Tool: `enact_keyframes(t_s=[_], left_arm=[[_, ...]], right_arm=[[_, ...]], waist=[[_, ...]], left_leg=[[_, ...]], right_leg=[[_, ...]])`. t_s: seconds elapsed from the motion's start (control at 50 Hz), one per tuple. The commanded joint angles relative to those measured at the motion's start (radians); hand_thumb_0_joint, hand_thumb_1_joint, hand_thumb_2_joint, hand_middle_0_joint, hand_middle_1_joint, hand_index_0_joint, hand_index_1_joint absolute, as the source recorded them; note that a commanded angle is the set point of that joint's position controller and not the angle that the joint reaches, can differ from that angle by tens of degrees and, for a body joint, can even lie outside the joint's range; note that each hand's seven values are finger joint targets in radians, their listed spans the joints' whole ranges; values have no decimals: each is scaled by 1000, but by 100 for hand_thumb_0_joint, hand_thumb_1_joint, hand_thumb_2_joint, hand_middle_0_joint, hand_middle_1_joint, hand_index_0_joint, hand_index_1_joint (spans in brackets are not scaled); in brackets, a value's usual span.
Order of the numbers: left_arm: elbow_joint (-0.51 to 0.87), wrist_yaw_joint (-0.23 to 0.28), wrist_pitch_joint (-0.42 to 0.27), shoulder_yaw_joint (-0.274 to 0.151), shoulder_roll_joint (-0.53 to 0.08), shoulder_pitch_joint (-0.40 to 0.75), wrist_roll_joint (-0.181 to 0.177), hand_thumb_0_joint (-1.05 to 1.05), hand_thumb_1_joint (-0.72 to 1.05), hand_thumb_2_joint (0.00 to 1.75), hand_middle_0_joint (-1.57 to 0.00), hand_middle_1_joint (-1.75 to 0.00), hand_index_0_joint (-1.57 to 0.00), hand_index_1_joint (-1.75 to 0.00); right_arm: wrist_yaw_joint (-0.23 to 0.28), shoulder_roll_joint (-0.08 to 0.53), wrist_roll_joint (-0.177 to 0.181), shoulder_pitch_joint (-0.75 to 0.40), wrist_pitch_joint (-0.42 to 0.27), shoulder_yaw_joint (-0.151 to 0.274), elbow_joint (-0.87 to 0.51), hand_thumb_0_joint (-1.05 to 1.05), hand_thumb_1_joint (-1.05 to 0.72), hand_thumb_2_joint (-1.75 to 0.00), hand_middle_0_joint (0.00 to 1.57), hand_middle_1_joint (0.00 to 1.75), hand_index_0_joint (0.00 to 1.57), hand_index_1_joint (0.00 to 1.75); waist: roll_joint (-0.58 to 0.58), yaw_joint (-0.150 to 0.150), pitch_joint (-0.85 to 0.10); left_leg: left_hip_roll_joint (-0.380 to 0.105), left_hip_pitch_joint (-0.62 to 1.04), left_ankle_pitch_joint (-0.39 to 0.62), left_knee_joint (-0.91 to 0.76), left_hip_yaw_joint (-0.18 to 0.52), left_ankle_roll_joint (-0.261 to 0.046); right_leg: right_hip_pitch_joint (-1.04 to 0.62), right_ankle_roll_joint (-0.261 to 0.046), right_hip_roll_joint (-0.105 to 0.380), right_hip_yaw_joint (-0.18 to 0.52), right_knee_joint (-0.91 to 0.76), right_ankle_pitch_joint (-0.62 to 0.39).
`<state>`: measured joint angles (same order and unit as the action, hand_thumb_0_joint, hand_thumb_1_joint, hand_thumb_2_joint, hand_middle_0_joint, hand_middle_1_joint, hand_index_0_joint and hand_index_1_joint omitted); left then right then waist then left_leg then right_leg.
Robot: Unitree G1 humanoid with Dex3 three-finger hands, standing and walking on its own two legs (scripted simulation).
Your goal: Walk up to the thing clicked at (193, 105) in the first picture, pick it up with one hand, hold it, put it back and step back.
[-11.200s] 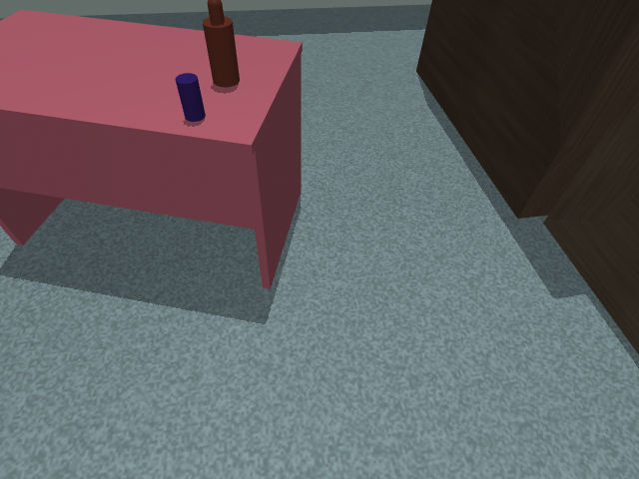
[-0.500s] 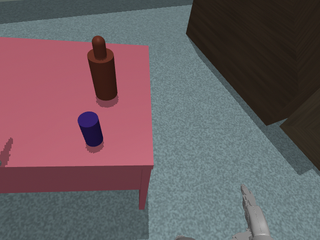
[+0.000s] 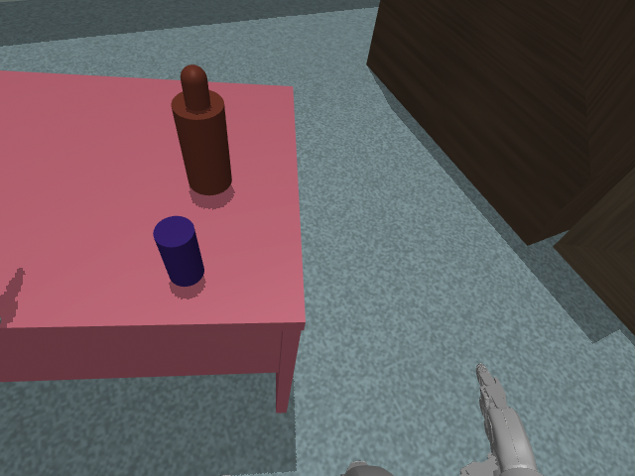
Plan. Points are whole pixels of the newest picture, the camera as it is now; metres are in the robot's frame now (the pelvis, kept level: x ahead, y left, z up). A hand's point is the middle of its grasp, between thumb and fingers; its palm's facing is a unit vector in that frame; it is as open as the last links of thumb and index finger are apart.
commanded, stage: approach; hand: left
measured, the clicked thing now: (180, 253) +0.43 +0.16 -0.01
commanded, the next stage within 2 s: close in in 0.20 s
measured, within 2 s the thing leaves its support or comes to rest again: neither
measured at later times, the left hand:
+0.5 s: hand (149, 255) +0.42 +0.19 +0.00, palm faces +0.00 -1.00 +0.07, open 17.2 cm
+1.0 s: hand (179, 256) +0.42 +0.15 +0.00, palm faces +0.02 -1.00 +0.03, open 17.2 cm
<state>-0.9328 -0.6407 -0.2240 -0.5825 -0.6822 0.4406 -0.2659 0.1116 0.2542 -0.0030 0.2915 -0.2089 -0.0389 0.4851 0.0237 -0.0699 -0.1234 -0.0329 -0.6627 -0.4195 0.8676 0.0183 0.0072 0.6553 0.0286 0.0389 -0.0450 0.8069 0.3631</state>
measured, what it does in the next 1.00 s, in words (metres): stands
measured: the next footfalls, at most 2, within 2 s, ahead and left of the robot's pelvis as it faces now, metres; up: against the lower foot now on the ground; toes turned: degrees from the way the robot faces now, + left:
none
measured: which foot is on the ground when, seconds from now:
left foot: down 0.00-1.00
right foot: down 0.00-1.00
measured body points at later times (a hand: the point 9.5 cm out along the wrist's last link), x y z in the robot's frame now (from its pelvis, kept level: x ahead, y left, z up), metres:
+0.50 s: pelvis -0.02 +0.00 -0.04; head +0.09 +0.04 +0.40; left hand +0.41 +0.25 +0.00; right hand +0.13 -0.27 -0.04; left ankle +0.00 +0.12 -0.70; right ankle +0.02 -0.14 -0.70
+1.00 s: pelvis -0.02 -0.01 -0.04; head +0.08 +0.02 +0.40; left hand +0.41 +0.21 +0.00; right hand +0.13 -0.27 -0.05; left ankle +0.00 +0.12 -0.70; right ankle +0.02 -0.14 -0.70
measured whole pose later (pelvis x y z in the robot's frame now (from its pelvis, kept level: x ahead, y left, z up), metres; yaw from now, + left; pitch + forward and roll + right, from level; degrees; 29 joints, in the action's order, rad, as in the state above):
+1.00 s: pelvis -0.02 -0.01 -0.04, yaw -1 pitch +17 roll -1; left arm -0.84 -0.15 -0.40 -0.30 -0.30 0.54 -0.13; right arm -0.01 0.24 -0.04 0.45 -0.06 0.05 0.01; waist 0.03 -0.12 -0.11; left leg -0.04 -0.91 -0.50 1.10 0.01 0.02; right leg 0.92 0.02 0.03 -0.02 1.07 0.44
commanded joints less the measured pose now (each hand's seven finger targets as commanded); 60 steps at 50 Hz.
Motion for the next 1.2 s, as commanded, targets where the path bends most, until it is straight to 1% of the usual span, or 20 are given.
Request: enact_keyframes(t_s=[0.0, 0.1, 0.22, 0.26, 0.36, 0.4, 0.48, 0.56, 0.7, 0.76, 0.8, 0.84, 0.9, 0.92, 1.02, 1.04, 1.06, 1.1, 1.12, 1.18], left_arm=[[152, 3, -72, 3, -238, 287, -37, 0, -46, 7, -5, -5, -4, -6], [168, 34, -114, 56, -156, 362, -34, 0, -48, 6, -5, -5, -4, -5], [238, 141, -173, 78, -104, 422, -4, 0, -50, 5, -5, -4, -5, -4], [221, 173, -189, 129, -27, 420, 11, 0, -53, 5, -6, -5, -6, -5], [328, 296, -237, 66, -83, 433, 54, 0, -44, 4, -5, -4, -6, -3], [322, 335, -245, 110, 15, 420, 58, 0, -45, 4, -5, -4, -6, -3], [365, 406, -258, 104, 7, 416, 94, 0, -43, 4, -5, -4, -6, -3], [284, 423, -244, 183, 131, 385, 98, 0, -45, 4, -4, -4, -6, -2], [276, 434, -242, 230, 186, 415, 98, 0, -46, 2, -5, -3, -7, -1], [319, 447, -252, 236, 166, 472, 106, 0, -49, 1, -6, -3, -8, -1], [280, 450, -249, 263, 217, 455, 105, 0, -48, 3, -6, -4, -8, -2], [337, 465, -259, 239, 157, 489, 112, 0, -50, 3, -7, -4, -8, -2], [306, 479, -254, 276, 227, 474, 117, 0, -48, 5, -7, -4, -8, -3], [358, 491, -263, 241, 175, 503, 117, 0, -48, 5, -7, -4, -8, -3], [272, 523, -275, 238, 212, 427, 138, 0, -61, 2, -12, -2, -11, -3], [209, 517, -272, 274, 263, 388, 138, 0, -61, 2, -12, -2, -12, -3], [312, 523, -287, 233, 198, 436, 138, 0, -61, 2, -12, -2, -11, -3], [234, 514, -290, 243, 221, 386, 136, 0, -55, 8, -28, -17, -27, -16], [306, 515, -307, 207, 163, 448, 132, 0, -53, 11, -36, -21, -35, -21], [334, 512, -320, 243, 188, 506, 131, 0, -47, 19, -49, -34, -50, -33]], right_arm=[[10, 170, 5, -35, -59, 78, -195, 0, 58, -4, 5, 5, 5, 5], [-10, 176, -2, 2, -60, 92, -272, 0, 58, -4, 5, 5, 5, 5], [-50, 178, -12, 85, -36, 113, -381, 0, 57, -4, 5, 5, 5, 5], [-60, 173, -18, 96, -25, 132, -418, 0, 57, -4, 5, 5, 5, 5], [-85, 178, -34, 106, 7, 162, -487, 0, 56, -4, 5, 5, 5, 5], [-95, 157, -42, 108, 17, 156, -525, 0, 55, -5, 5, 5, 5, 5], [-96, 144, -40, 93, 43, 161, -601, 0, 54, -5, 5, 5, 5, 5], [-95, 143, -36, 124, 60, 181, -590, 0, 54, -5, 5, 5, 5, 5], [-103, 118, -26, 180, 75, 163, -608, 0, 56, -4, 5, 5, 5, 5], [-100, 132, -25, 202, 78, 179, -619, 0, 56, -4, 5, 5, 5, 5], [-100, 112, -24, 194, 73, 159, -643, 0, 56, -4, 5, 5, 5, 5], [-96, 153, -26, 209, 82, 201, -627, 0, 56, -4, 5, 5, 5, 5], [-105, 116, -31, 193, 90, 164, -650, 0, 56, -4, 5, 5, 5, 5], [-105, 125, -30, 199, 95, 178, -630, 0, 55, -4, 5, 5, 5, 5], [-113, 107, -35, 201, 110, 172, -637, 0, 54, -5, 5, 5, 5, 5], [-115, 104, -34, 190, 110, 165, -658, 0, 54, -5, 5, 5, 5, 5], [-113, 125, -34, 184, 111, 191, -663, 0, 54, -5, 5, 5, 5, 5], [-116, 135, -32, 164, 117, 194, -704, 0, 53, -5, 5, 5, 5, 5], [-116, 131, -33, 174, 118, 181, -698, 0, 53, -5, 5, 5, 5, 5], [-114, 127, -35, 177, 126, 192, -694, 0, 53, -5, 5, 5, 5, 5]], waist=[[-119, -22, -253], [-126, -61, -305], [-151, -67, -360], [-158, -72, -372], [-236, -16, -471], [-237, -13, -467], [-175, -12, -513], [-102, -44, -394], [-54, -61, -351], [-82, -68, -382], [-49, -75, -384], [-104, -72, -425], [-110, -58, -413], [-122, -48, -419], [-74, -58, -354], [-58, -64, -350], [-74, -54, -392], [-41, -56, -396], [-75, -48, -440], [-111, -64, -451]], left_leg=[[23, 193, 298, -97, 13, -8], [14, 201, 265, -45, 22, -2], [15, 160, 268, 28, 16, 4], [17, 147, 291, 47, 11, 6], [14, 132, 376, 85, 14, 17], [9, 122, 380, 87, 17, 24], [16, 46, 311, 92, -1, 8], [14, -20, 218, 80, -2, 1], [21, -51, 144, 78, -14, -10], [23, -16, 137, 78, -12, -7], [22, -13, 148, 86, -13, -10], [21, 28, 204, 93, -11, -3], [20, 25, 226, 91, -4, 3], [19, 26, 218, 89, -4, 3], [25, -65, 107, 85, -16, -10], [26, -66, 135, 93, -18, -11], [27, -64, 146, 98, -19, -11], [26, -78, 173, 104, -15, -11], [27, -69, 190, 114, -16, -10], [27, -35, 191, 114, -15, -5]], right_leg=[[-44, -43, -38, -11, -65, -203], [36, -42, -40, -16, -20, -172], [89, -48, -37, -7, 40, -178], [85, -49, -35, -3, 58, -199], [62, -57, -34, -1, 116, -241], [64, -59, -39, -6, 127, -233], [-19, -53, -40, 12, 131, -240], [33, -49, -47, 11, 121, -180], [51, -41, -42, 19, 114, -143], [59, -42, -39, 20, 114, -136], [57, -39, -38, 21, 116, -151], [63, -44, -38, 20, 130, -185], [62, -47, -37, 13, 135, -187], [61, -49, -38, 13, 138, -180], [57, -40, -36, 28, 121, -120], [53, -39, -37, 27, 121, -144], [29, -38, -35, 31, 131, -160], [21, -40, -40, 25, 143, -180], [7, -41, -35, 34, 149, -196], [33, -44, -36, 34, 153, -191]])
